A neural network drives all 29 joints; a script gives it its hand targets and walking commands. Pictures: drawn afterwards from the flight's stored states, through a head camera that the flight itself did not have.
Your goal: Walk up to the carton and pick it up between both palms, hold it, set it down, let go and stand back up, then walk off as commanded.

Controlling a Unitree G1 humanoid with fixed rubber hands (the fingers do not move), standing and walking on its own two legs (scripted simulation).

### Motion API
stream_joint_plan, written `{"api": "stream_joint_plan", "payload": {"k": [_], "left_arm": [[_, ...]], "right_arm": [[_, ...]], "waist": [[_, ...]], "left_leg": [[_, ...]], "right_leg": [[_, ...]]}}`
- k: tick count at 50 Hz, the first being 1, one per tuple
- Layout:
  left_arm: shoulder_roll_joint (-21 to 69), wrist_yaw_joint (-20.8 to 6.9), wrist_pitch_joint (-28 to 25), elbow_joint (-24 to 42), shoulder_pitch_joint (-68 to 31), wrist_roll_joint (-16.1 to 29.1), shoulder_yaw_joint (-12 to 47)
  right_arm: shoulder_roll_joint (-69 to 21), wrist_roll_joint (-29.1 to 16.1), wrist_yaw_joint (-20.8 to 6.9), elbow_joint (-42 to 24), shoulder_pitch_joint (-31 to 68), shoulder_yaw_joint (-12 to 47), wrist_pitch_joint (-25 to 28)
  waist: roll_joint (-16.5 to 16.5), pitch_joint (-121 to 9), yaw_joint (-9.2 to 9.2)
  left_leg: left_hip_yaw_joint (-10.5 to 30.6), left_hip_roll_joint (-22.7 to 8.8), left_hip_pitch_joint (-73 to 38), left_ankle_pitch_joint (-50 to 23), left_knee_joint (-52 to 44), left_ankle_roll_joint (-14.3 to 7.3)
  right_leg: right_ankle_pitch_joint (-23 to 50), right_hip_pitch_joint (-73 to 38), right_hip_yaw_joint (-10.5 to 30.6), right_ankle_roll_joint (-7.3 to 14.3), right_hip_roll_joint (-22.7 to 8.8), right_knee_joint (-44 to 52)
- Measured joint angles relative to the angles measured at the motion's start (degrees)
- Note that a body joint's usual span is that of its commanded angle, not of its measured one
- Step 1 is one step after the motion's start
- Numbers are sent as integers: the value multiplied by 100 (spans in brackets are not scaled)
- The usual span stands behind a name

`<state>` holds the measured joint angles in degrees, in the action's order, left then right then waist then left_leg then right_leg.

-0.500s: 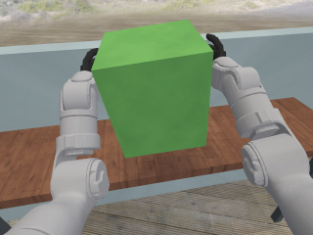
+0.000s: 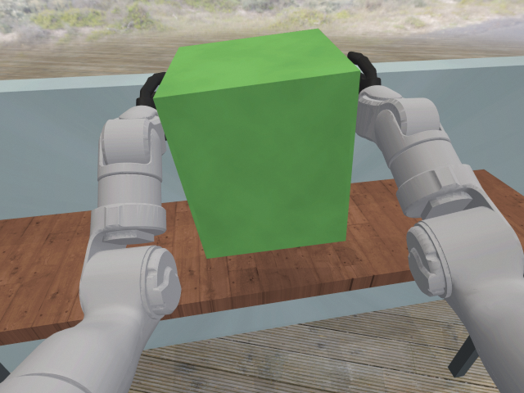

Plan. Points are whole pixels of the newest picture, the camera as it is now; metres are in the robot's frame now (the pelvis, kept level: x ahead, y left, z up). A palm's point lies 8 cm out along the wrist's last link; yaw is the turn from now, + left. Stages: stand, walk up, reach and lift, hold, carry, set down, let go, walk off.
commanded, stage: hold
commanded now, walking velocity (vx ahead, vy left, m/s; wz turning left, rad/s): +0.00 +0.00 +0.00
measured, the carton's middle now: (262, 143) +0.37 +0.01 +0.26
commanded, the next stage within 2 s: none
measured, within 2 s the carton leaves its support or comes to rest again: neither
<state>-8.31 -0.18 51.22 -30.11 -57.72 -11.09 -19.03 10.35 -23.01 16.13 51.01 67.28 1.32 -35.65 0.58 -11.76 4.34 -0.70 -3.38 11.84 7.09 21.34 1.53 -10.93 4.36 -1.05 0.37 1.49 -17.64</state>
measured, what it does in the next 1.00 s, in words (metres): stands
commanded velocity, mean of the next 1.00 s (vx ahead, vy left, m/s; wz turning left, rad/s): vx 0.00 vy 0.00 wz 0.00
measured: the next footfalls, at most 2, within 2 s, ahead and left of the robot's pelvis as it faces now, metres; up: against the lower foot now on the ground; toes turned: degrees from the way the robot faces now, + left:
none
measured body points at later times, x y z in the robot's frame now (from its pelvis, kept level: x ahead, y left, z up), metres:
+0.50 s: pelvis +0.00 +0.00 +0.00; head -0.10 +0.02 +0.44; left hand +0.39 +0.17 +0.31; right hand +0.38 -0.14 +0.33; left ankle +0.05 +0.13 -0.75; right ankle -0.01 -0.12 -0.75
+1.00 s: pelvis +0.00 +0.00 +0.00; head -0.10 +0.02 +0.44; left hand +0.39 +0.17 +0.32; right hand +0.39 -0.14 +0.33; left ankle +0.05 +0.13 -0.75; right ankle -0.01 -0.12 -0.75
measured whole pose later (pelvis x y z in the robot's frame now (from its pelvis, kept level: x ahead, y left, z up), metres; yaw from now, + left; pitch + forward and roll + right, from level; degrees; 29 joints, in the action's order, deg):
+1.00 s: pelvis +0.00 +0.00 +0.00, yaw +0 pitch -1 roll -1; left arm -8.6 -0.3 50.2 -37.0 -62.7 -11.9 -21.5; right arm 11.0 -22.3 15.9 55.1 70.5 0.8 -38.0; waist -0.1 -13.6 3.6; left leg 0.4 -2.9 13.0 7.1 21.3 1.5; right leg -10.7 5.7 0.4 0.3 1.9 -17.6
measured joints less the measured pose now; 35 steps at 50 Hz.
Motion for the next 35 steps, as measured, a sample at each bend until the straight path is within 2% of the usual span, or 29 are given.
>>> {"api": "stream_joint_plan", "payload": {"k": [10,14,20,23,27,35], "left_arm": [[-53,44,-64,-482,-396,-20,3],[-59,48,-45,-421,-410,-32,18],[-4,20,-75,-518,-382,-90,-102],[-9,29,-46,-247,-192,-39,18],[-8,50,-7,-192,-185,-23,74],[-10,75,-32,-161,-230,77,22]], "right_arm": [[97,69,-98,394,324,-89,-44],[101,21,-90,378,331,-108,-16],[111,12,-98,455,317,-4,-45],[119,-50,-78,245,177,151,-43],[89,-1,-71,203,166,-35,-81],[151,-58,-51,102,214,76,-158]], "waist": [[4,-138,-48],[21,-104,-11],[29,-77,-53],[20,-77,-44],[21,-19,23],[-8,-133,-33]], "left_leg": [[38,25,125,-24,7,-10],[65,28,97,-20,12,-8],[40,12,87,-1,30,-5],[52,9,90,-3,24,-3],[130,23,126,-1,73,4],[102,5,190,-28,14,16]], "right_leg": [[20,127,19,-14,-2,-19],[27,81,14,-10,4,6],[27,87,71,-8,25,-7],[45,76,73,-7,33,26],[35,74,16,-3,35,5],[70,173,90,11,62,38]]}}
